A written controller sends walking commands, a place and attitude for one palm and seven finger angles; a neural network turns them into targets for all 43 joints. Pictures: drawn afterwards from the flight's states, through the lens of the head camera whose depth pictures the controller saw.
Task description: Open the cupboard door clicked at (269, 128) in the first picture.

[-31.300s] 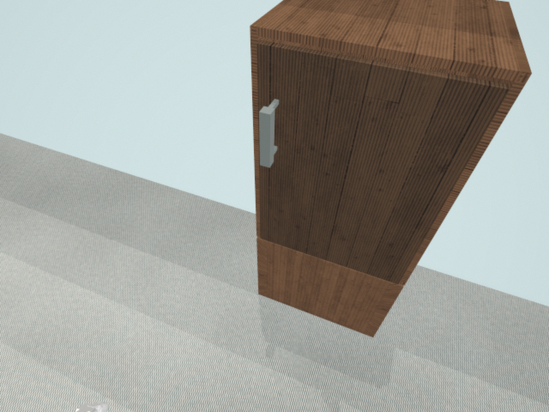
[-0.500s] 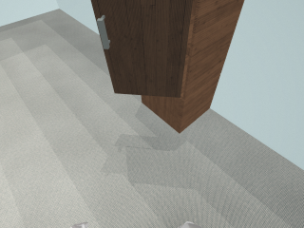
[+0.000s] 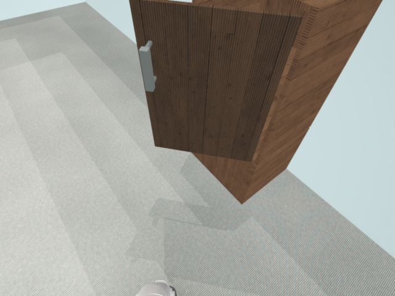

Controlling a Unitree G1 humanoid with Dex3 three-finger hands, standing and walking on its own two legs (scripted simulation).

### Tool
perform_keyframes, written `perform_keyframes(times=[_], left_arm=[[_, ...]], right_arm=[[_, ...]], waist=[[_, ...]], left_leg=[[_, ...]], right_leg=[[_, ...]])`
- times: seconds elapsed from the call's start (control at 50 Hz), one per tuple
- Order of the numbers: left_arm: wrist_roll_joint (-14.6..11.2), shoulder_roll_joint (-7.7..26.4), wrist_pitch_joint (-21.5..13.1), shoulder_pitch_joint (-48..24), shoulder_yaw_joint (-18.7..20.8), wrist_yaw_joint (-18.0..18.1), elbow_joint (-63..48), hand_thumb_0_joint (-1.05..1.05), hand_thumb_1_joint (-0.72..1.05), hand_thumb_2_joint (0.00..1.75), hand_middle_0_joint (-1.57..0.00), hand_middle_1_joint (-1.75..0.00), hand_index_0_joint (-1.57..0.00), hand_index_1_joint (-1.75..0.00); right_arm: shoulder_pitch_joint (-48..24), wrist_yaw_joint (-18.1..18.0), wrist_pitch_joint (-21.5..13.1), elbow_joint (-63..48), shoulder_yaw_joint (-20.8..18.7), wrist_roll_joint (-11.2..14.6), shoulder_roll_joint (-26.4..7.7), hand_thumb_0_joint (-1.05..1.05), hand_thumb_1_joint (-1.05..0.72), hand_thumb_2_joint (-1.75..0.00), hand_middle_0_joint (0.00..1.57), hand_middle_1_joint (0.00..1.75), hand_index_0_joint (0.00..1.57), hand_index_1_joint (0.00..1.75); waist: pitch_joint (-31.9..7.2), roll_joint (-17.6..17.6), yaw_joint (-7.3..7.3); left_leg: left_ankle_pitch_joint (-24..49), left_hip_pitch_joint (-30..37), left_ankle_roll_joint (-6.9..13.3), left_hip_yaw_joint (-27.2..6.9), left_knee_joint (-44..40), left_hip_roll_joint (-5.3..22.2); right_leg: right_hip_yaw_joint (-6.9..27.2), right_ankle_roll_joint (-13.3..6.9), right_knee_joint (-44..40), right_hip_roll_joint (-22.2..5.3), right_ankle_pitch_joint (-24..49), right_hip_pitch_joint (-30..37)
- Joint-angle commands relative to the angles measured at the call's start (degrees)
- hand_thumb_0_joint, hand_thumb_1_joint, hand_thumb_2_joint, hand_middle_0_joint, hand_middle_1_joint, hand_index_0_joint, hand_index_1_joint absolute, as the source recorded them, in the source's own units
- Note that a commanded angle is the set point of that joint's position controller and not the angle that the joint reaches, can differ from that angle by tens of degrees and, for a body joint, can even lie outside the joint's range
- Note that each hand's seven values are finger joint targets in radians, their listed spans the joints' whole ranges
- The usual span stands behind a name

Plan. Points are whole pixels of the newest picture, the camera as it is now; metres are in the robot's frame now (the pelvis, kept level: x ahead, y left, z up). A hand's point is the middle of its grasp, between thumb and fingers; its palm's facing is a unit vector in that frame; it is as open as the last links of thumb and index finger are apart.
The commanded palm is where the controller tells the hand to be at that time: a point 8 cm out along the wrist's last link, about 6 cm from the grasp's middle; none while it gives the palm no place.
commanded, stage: take the last steps up to it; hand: left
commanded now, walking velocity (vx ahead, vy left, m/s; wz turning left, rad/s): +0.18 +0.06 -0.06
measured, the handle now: (149, 66) +0.69 +0.23 +0.07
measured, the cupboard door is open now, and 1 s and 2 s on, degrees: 41 41 41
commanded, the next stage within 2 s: come to a stop and stand still in 0.06 s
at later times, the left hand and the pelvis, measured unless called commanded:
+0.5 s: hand (119, 254) +0.22 +0.22 -0.17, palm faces -0.05 -0.97 -0.25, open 7.3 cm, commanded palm none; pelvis +0.12 +0.03 -0.01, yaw -3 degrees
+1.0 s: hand out of the picture +0.12 +0.25 -0.18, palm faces +0.01 -0.98 -0.22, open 7.4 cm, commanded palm none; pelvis +0.09 +0.06 +0.00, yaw -3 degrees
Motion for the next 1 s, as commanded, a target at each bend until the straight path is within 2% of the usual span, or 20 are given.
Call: perform_keyframes(times=[0.0,0.02,0.04,0.06,0.1,0.22,0.32,0.36,0.42,0.46,0.5,0.6,0.66,0.7,0.72,0.76,0.86,0.92,0.94,0.98], left_arm=[[-0.95,5.92,-0.09,2.57,0.99,0.63,-3.95,0.00,0.90,0.90,-0.20,-0.30,-0.20,-0.30],[-0.98,4.52,-0.10,1.24,0.38,0.69,-6.05,0.00,0.90,0.90,-0.20,-0.30,-0.20,-0.30],[-0.69,3.82,-0.16,-1.27,0.23,1.00,-7.05,0.00,0.90,0.90,-0.20,-0.30,-0.20,-0.30],[-0.68,3.50,0.26,-3.96,0.14,0.97,-7.17,0.00,0.90,0.90,-0.20,-0.30,-0.20,-0.30],[-0.16,3.65,1.01,-4.45,0.57,0.20,-6.51,0.00,0.90,0.90,-0.20,-0.30,-0.20,-0.30],[-0.71,0.90,3.34,-1.95,-0.63,1.13,-4.93,0.00,0.90,0.90,-0.20,-0.30,-0.20,-0.30],[-0.48,5.61,5.02,-5.33,0.58,1.21,-7.30,0.00,0.90,0.90,-0.20,-0.30,-0.20,-0.30],[-0.25,7.53,5.03,-6.39,0.94,1.36,-8.74,0.00,0.90,0.90,-0.20,-0.30,-0.20,-0.30],[0.05,10.56,4.47,-8.54,1.13,1.54,-10.67,0.00,0.90,0.90,-0.20,-0.30,-0.20,-0.30],[-0.33,12.31,3.73,-7.83,1.42,2.09,-10.51,0.00,0.90,0.90,-0.20,-0.30,-0.20,-0.30],[-0.24,12.44,3.68,-8.21,1.74,2.86,-10.71,0.00,0.90,0.90,-0.20,-0.30,-0.20,-0.30],[-0.09,12.69,4.06,-13.10,2.23,2.94,-11.81,0.00,0.90,0.90,-0.20,-0.30,-0.20,-0.30],[-0.94,11.52,4.45,-13.50,1.83,2.28,-11.29,0.00,0.90,0.90,-0.20,-0.30,-0.20,-0.30],[-1.54,6.34,5.38,-11.83,1.06,1.76,-12.60,0.00,0.90,0.90,-0.20,-0.30,-0.20,-0.30],[-1.12,7.13,5.89,-13.28,1.22,1.79,-12.92,0.00,0.90,0.90,-0.20,-0.30,-0.20,-0.30],[-0.74,6.76,6.32,-13.24,1.46,1.56,-11.69,0.00,0.90,0.90,-0.20,-0.30,-0.20,-0.30],[-1.24,5.53,4.74,-10.84,0.32,1.36,-9.43,0.00,0.90,0.90,-0.20,-0.30,-0.20,-0.30],[-1.02,8.07,3.53,-7.54,0.10,1.87,-7.23,0.00,0.90,0.90,-0.20,-0.30,-0.20,-0.30],[-0.97,9.11,3.35,-8.84,-0.17,1.86,-7.27,0.00,0.90,0.90,-0.20,-0.30,-0.20,-0.30],[-0.81,8.81,3.10,-9.77,-0.47,1.66,-6.77,0.00,0.90,0.90,-0.20,-0.30,-0.20,-0.30]], right_arm=[[19.38,-2.23,-2.28,1.40,-2.57,-1.32,-13.10,0.00,-0.90,-0.90,0.20,0.30,0.20,0.30],[23.30,-3.12,-1.57,1.64,-2.84,-0.84,-15.61,0.00,-0.90,-0.90,0.20,0.30,0.20,0.30],[19.76,-3.39,-1.42,0.94,-2.54,-0.66,-14.95,0.00,-0.90,-0.90,0.20,0.30,0.20,0.30],[15.02,-3.59,-1.63,-0.65,-1.96,-0.41,-12.40,0.00,-0.90,-0.90,0.20,0.30,0.20,0.30],[9.62,-3.85,-2.29,-2.14,-0.42,-0.46,-7.00,0.00,-0.90,-0.90,0.20,0.30,0.20,0.30],[7.04,-4.85,-2.51,-1.20,0.94,-0.33,-4.85,0.00,-0.90,-0.90,0.20,0.30,0.20,0.30],[5.47,-5.31,0.12,-0.37,-0.22,-0.17,-7.52,0.00,-0.90,-0.90,0.20,0.30,0.20,0.30],[6.72,-5.29,0.66,-0.15,-0.84,0.10,-7.83,0.00,-0.90,-0.90,0.20,0.30,0.20,0.30],[9.81,-4.86,1.54,-0.25,-1.54,0.46,-6.32,0.00,-0.90,-0.90,0.20,0.30,0.20,0.30],[11.11,-4.55,2.32,-0.59,-1.22,0.83,-3.88,0.00,-0.90,-0.90,0.20,0.30,0.20,0.30],[8.09,-4.56,3.09,-1.89,-1.18,1.02,-3.36,0.00,-0.90,-0.90,0.20,0.30,0.20,0.30],[8.44,-4.17,3.55,-1.38,-0.68,1.04,-2.01,0.00,-0.90,-0.90,0.20,0.30,0.20,0.30],[12.45,-3.96,2.80,0.06,-0.65,0.72,-3.04,0.00,-0.90,-0.90,0.20,0.30,0.20,0.30],[9.15,-4.15,2.07,-2.71,-1.44,-0.44,-10.05,0.00,-0.90,-0.90,0.20,0.30,0.20,0.30],[6.85,-4.43,2.09,-3.64,-1.35,-0.82,-10.18,0.00,-0.90,-0.90,0.20,0.30,0.20,0.30],[4.74,-5.20,1.44,-3.87,-0.80,-0.98,-9.09,0.00,-0.90,-0.90,0.20,0.30,0.20,0.30],[7.07,-5.27,0.58,-1.68,-0.71,-0.08,-8.73,0.00,-0.90,-0.90,0.20,0.30,0.20,0.30],[6.94,-4.88,0.47,-0.98,-0.59,1.08,-6.56,0.00,-0.90,-0.90,0.20,0.30,0.20,0.30],[6.99,-4.46,0.76,-0.97,-0.34,1.23,-5.54,0.00,-0.90,-0.90,0.20,0.30,0.20,0.30],[7.21,-4.03,1.08,-0.17,-0.19,0.74,-4.64,0.00,-0.90,-0.90,0.20,0.30,0.20,0.30]], waist=[[-10.38,15.46,-9.09],[-13.25,18.27,-9.85],[-10.86,11.59,-8.55],[-8.07,14.14,-7.15],[-1.34,8.75,-4.23],[-5.57,2.93,-1.22],[-2.34,7.32,-1.35],[-2.27,5.66,-1.69],[-4.99,0.29,-3.29],[-10.33,-10.20,-3.23],[-8.91,-11.14,-1.40],[-7.55,-7.23,-3.22],[-7.02,-4.59,-4.87],[-3.77,16.46,-3.21],[-2.16,12.93,-3.63],[-0.27,14.10,-2.77],[-7.14,9.35,-3.13],[-6.50,1.56,-3.10],[-4.52,-0.87,-4.14],[-3.99,-3.24,-4.72]], left_leg=[[5.80,34.88,7.33,-17.28,-8.52,12.80],[9.32,36.58,12.48,-27.44,-15.00,20.24],[2.65,29.58,14.03,-26.55,-16.62,21.27],[-3.18,23.10,13.89,-25.55,-18.91,19.83],[-2.61,12.65,11.34,-18.32,-22.19,16.18],[30.46,10.91,9.92,-6.14,-17.30,13.07],[22.37,8.94,8.94,-8.73,-13.42,13.60],[21.89,9.65,6.88,-8.94,-10.13,11.75],[11.48,9.26,2.18,-4.35,-3.02,4.67],[-6.98,7.99,-0.49,-0.04,8.86,-1.98],[-24.71,2.24,-0.65,-4.57,21.89,-3.39],[-18.22,4.90,-2.01,-4.02,10.56,-2.85],[-0.36,16.50,-0.94,-3.89,-10.21,-1.42],[11.92,10.23,8.67,-22.75,-17.88,16.25],[6.18,4.35,11.72,-23.45,-19.46,17.03],[11.33,6.19,11.47,-20.07,-18.32,13.80],[28.69,19.89,9.49,-13.42,-12.28,10.41],[14.47,15.92,3.90,-10.41,-8.63,4.83],[3.86,15.59,1.90,-8.26,-9.77,2.35],[3.57,18.19,1.39,-7.24,-10.12,1.29]], right_leg=[[-1.97,-3.28,29.24,-0.11,2.88,-25.22],[0.97,-3.27,44.39,4.07,-15.28,-31.08],[4.62,-4.55,52.30,2.57,-14.71,-33.42],[6.44,-4.35,55.54,0.29,-9.89,-36.02],[7.59,-3.76,52.65,-2.33,-2.76,-33.80],[6.36,-1.49,28.18,-0.03,2.44,-18.72],[5.70,-2.22,16.71,1.83,4.76,-14.40],[6.86,-3.29,11.84,1.34,14.79,-13.34],[13.36,-7.53,11.91,-5.76,36.78,-12.72],[19.38,-12.79,6.60,-13.31,51.22,-8.15],[20.61,-17.18,4.77,-16.62,61.11,-6.09],[14.66,-13.70,5.71,-11.98,51.59,-6.29],[12.48,-7.81,9.95,-7.63,31.59,-13.71],[5.66,-1.22,19.62,2.54,-3.57,-20.15],[7.48,-1.63,26.55,3.79,-9.96,-18.28],[10.29,-2.43,33.42,3.97,-9.07,-21.59],[7.09,-1.91,15.36,3.92,-2.04,-16.05],[13.44,-3.75,0.79,0.06,17.77,-8.40],[15.57,-5.09,-0.34,-3.43,16.16,-11.68],[14.95,-5.02,0.04,-2.09,14.56,-14.94]])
